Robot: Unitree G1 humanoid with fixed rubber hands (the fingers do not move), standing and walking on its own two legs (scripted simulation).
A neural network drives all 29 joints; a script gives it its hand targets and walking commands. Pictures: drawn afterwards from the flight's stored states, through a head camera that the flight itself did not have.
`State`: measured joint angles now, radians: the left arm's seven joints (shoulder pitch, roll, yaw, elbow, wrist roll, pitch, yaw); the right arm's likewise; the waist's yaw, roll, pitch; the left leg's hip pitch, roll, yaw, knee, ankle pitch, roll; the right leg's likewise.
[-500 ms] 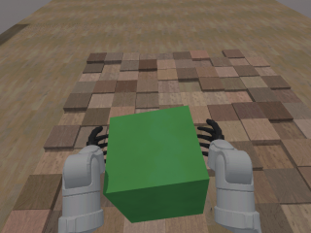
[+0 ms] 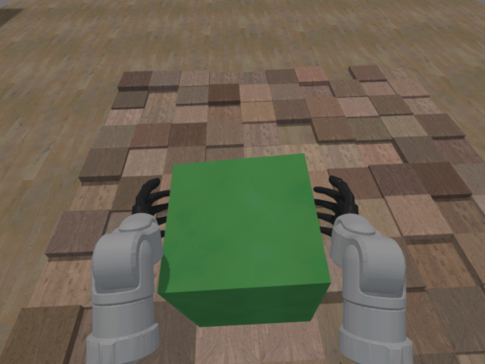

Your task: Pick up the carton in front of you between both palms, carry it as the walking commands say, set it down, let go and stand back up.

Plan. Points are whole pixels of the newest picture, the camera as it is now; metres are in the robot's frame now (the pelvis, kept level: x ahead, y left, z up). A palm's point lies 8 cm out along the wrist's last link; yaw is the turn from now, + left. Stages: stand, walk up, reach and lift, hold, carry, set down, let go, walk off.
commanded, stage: carry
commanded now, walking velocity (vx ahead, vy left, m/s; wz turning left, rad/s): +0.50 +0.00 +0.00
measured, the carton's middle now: (246, 248) +0.30 -0.01 +0.01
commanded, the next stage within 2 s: none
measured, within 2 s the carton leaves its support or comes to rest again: neither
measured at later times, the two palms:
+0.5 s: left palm (151, 92) +0.61 +0.18 +0.13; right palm (284, 84) +0.64 -0.11 +0.12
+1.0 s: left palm (165, 57) +0.80 +0.18 +0.12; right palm (274, 54) +0.83 -0.11 +0.10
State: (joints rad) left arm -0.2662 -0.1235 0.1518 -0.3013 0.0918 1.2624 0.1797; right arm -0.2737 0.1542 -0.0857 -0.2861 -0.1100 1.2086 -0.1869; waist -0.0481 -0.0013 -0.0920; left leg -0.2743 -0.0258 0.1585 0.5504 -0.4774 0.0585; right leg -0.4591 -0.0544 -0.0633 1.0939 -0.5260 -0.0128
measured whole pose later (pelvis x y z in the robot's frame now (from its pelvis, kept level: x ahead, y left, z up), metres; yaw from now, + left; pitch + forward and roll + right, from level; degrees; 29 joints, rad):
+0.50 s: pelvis +0.27 -0.01 +0.02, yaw +5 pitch +3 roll -1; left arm -0.69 -0.09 0.28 0.11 0.06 1.16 0.22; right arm -0.62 0.13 -0.29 -0.01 -0.13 1.15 -0.18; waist 0.05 0.03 0.04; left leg -0.51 0.01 0.11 0.56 -0.04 0.02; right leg -0.22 -0.02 -0.20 0.55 -0.03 -0.07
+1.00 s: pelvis +0.47 -0.01 -0.01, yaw +5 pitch +5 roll +0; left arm -0.60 -0.12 0.27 -0.09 0.12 1.17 0.19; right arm -0.56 0.13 -0.21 -0.10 -0.10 1.14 -0.20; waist 0.01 0.05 0.01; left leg -0.29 -0.02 0.10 0.64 -0.40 0.06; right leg -0.40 0.07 -0.10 0.51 -0.20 -0.08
